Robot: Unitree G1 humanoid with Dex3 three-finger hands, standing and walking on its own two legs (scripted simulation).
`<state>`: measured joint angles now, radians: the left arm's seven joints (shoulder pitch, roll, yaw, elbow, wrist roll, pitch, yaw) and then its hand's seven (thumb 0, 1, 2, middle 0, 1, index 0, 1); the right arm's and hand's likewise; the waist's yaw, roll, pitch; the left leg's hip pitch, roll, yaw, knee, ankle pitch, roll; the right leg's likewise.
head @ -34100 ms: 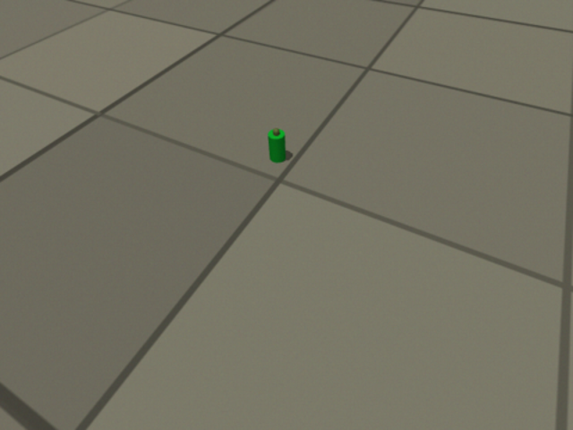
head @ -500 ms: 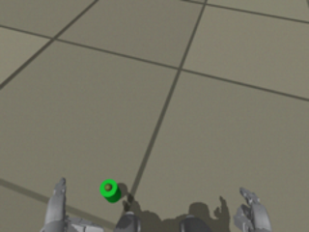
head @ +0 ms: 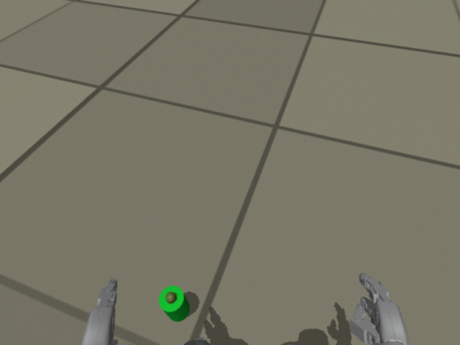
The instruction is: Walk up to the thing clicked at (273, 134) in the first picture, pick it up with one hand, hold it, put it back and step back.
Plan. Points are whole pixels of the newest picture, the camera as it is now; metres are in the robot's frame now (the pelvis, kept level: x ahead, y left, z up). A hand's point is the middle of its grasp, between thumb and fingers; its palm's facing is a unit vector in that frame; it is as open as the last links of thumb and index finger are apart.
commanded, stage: home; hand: left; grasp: from the side
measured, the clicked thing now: (174, 303) +0.35 +0.24 -0.62
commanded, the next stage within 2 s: stand in 1.40 s
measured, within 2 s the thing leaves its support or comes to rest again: neither
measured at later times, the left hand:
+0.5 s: hand (144, 342) +0.15 +0.17 -0.05, palm faces +0.09 -0.95 -0.29, open 17.5 cm
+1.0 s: hand (142, 338) +0.15 +0.17 -0.05, palm faces +0.09 -0.95 -0.29, open 17.5 cm
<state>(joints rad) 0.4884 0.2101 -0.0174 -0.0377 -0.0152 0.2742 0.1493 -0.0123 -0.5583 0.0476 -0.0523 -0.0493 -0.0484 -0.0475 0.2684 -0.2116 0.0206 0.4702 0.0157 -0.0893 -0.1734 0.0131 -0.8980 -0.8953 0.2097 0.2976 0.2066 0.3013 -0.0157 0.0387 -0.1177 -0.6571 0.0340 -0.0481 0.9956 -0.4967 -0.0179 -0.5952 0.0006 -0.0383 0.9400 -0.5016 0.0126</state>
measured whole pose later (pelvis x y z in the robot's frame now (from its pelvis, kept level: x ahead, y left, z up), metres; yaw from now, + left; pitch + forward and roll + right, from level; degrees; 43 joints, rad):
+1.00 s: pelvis -0.01 -0.01 +0.00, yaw +0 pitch +8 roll -2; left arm 0.48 0.20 -0.02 -0.01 -0.02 0.26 0.13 -0.01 -0.55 0.05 -0.05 -0.05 -0.05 -0.05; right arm 0.28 -0.22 0.02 0.50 0.02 -0.12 -0.18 0.01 -0.90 -0.89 0.21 0.30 0.21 0.30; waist -0.02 0.04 -0.10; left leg -0.64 0.04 -0.04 0.97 -0.47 -0.03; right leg -0.59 0.01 -0.03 0.93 -0.48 0.00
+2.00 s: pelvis -0.02 +0.00 +0.02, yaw +0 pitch +1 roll +0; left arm 0.24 0.31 0.00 0.64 0.05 0.03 0.02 0.00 0.65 0.85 -0.20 -0.29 -0.20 -0.29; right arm 0.19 -0.29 -0.03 0.82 -0.05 -0.02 -0.02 0.01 -0.90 -0.89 0.21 0.30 0.21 0.30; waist 0.01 -0.01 0.01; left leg -0.42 0.00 -0.01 0.79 -0.39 -0.01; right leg -0.40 -0.03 0.00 0.81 -0.42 0.01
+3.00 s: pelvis -0.02 +0.00 +0.06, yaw +0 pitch -3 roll +0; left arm 0.13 0.32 0.00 1.17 0.02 -0.01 0.01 0.00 0.90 0.90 -0.20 -0.30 -0.20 -0.30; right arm 0.14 -0.33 -0.01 1.16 -0.02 0.00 0.00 0.01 -0.91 -0.89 0.21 0.30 0.20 0.30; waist 0.01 0.01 0.06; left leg -0.14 0.00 -0.01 0.35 -0.16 -0.01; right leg -0.12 -0.03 -0.01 0.36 -0.19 0.02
